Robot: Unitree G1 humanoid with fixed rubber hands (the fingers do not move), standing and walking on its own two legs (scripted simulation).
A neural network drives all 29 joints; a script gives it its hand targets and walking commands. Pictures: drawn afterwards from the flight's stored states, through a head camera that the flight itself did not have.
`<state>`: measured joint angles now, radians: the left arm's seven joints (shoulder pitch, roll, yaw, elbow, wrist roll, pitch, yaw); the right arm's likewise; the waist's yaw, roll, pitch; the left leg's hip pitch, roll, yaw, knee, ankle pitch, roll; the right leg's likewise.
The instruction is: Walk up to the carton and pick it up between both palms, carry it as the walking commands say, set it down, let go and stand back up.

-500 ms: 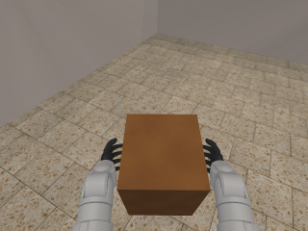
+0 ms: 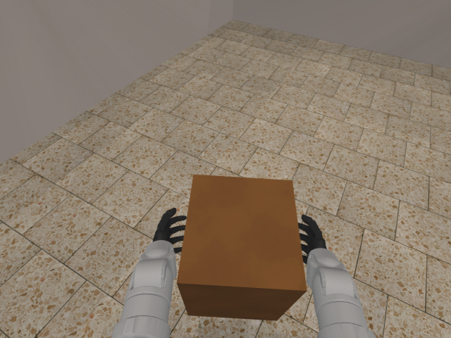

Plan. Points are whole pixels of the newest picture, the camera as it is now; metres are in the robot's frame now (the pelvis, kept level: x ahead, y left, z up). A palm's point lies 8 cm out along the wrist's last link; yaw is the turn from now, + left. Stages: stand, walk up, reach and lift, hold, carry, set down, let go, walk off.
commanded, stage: set down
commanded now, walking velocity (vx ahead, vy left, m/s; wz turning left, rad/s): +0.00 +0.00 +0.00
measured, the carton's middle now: (237, 251) +0.32 -0.01 -0.07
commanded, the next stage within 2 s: none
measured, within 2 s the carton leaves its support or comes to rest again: neither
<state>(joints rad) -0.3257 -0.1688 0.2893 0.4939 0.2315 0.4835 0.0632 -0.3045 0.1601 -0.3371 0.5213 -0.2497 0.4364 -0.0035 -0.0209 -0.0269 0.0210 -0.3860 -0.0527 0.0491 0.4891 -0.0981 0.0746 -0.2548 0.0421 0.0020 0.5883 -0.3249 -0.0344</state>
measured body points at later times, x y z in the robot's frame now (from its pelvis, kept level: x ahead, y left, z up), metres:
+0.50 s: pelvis -0.02 -0.01 -0.03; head +0.15 +0.00 +0.38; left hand +0.32 +0.13 -0.12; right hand +0.33 -0.16 -0.11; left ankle +0.10 +0.07 -0.73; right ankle -0.01 -0.10 -0.73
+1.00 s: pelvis -0.03 +0.00 -0.07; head +0.23 +0.01 +0.29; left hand +0.32 +0.14 -0.22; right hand +0.33 -0.15 -0.21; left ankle +0.10 +0.07 -0.73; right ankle -0.01 -0.10 -0.73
